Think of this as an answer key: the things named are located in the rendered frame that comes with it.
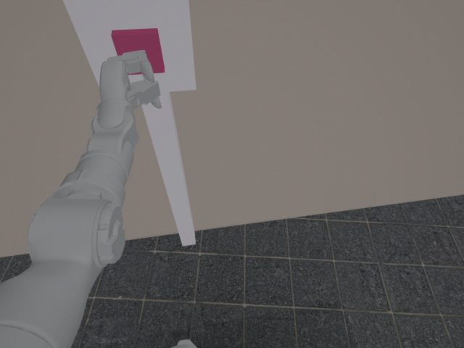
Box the panel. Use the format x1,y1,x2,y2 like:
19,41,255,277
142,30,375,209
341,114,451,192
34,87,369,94
63,0,196,246

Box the button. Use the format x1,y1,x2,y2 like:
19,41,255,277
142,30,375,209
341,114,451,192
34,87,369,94
111,28,165,75

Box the left robot forearm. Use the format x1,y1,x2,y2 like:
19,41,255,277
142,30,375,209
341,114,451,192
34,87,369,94
28,99,139,259

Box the left robot upper arm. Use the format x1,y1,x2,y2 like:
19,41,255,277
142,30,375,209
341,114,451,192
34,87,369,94
0,199,125,348

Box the robot left hand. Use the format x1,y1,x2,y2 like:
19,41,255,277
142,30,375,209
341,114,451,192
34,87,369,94
99,50,162,110

